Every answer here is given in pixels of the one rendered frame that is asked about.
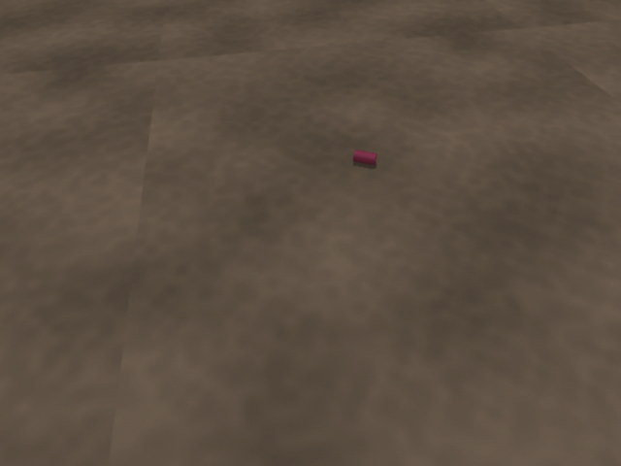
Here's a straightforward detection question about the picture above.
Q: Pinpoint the can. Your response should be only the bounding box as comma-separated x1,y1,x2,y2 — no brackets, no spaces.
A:
353,150,376,165

